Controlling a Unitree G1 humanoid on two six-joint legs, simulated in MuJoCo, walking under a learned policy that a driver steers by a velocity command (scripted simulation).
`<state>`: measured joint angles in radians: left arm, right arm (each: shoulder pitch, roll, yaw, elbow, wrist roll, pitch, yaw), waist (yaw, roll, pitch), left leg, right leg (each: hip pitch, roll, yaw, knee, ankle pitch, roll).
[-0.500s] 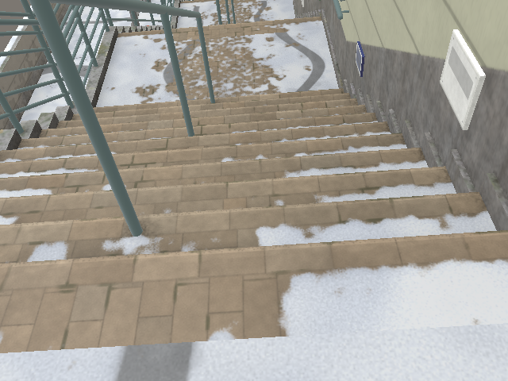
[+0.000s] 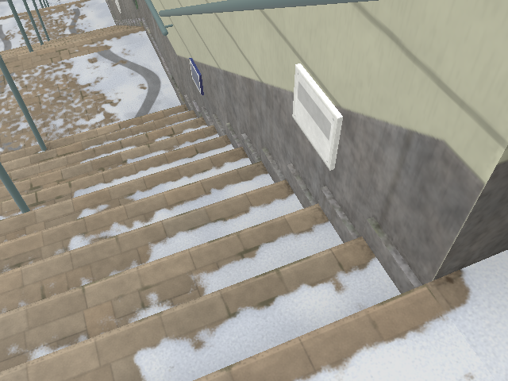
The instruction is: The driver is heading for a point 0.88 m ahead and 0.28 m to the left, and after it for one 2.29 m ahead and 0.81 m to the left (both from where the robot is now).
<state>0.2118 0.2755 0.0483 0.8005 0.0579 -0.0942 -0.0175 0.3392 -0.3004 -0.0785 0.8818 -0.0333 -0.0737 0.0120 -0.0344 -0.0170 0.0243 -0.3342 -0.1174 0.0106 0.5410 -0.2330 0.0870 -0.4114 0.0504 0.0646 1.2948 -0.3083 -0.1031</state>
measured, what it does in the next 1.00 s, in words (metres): goes down, turning left: right foot, then left foot 0.17 m lower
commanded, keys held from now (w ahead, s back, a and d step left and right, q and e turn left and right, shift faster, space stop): w+q+shift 0.24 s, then q+shift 0.70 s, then e+shift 0.06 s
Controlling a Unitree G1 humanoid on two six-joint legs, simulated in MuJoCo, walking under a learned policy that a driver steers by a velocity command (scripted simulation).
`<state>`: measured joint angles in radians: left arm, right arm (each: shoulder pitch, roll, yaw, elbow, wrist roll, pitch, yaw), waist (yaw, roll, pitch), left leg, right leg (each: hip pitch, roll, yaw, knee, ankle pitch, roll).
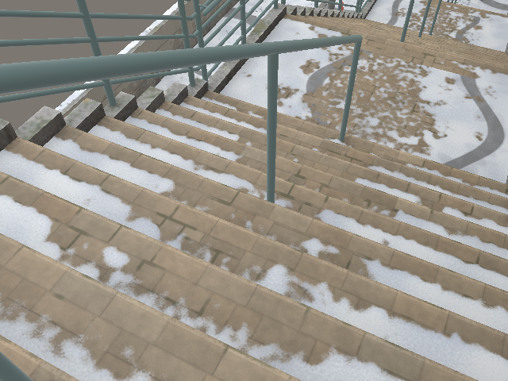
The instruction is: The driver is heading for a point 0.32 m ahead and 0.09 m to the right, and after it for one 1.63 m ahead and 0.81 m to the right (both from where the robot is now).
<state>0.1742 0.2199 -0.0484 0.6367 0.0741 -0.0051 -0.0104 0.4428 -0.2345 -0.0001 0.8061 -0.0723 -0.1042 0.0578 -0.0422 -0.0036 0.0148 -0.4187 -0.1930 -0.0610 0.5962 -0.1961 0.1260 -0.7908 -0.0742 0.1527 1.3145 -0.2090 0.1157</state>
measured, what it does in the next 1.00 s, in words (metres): goes down: right foot, then left foot 0.17 m lower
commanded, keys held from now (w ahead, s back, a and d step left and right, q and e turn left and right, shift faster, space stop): e+shift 0.22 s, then w+e+shift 0.22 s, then w+q+shift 0.10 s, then q+shift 0.16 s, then e+shift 0.30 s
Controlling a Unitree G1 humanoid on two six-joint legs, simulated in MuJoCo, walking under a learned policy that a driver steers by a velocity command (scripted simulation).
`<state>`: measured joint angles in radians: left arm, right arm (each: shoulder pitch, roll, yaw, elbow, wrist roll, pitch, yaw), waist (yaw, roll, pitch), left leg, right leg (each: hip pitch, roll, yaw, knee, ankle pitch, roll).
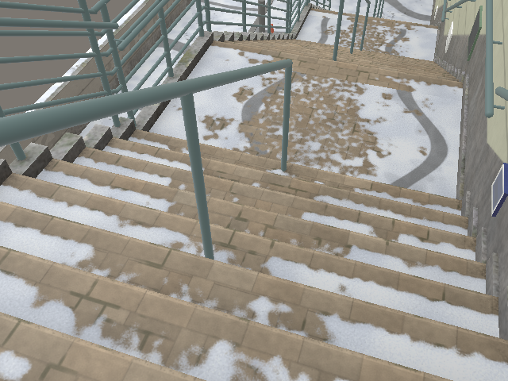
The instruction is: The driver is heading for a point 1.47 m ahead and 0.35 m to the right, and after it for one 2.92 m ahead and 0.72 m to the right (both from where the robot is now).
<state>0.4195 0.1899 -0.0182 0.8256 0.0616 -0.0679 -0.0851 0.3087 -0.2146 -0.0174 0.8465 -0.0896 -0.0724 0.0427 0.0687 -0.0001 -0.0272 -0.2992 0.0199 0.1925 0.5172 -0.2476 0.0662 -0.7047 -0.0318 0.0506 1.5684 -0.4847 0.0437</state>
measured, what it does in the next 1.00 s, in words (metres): steps on the spot, turning right: right foot, then left foot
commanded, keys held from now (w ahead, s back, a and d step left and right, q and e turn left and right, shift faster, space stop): e+shift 0.52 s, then q+shift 0.48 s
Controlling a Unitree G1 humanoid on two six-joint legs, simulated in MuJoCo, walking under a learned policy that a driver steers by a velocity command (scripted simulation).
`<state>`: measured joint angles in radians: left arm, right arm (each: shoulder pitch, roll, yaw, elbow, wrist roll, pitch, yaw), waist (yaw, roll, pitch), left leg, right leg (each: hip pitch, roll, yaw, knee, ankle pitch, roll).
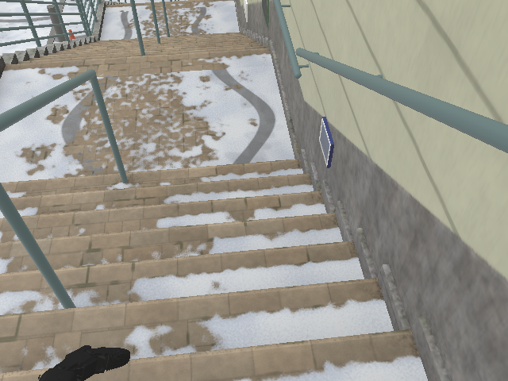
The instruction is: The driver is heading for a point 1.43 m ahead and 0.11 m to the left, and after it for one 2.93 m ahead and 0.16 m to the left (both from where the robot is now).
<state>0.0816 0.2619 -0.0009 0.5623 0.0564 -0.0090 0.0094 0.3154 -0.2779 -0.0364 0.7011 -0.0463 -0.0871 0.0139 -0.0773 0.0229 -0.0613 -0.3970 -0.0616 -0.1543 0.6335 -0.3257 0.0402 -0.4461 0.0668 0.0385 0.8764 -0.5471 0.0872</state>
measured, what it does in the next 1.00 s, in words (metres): steps on the spot: right foot, then left foot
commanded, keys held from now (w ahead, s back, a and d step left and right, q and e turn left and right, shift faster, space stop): q+shift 0.40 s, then e+shift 0.24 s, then w+e+shift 0.36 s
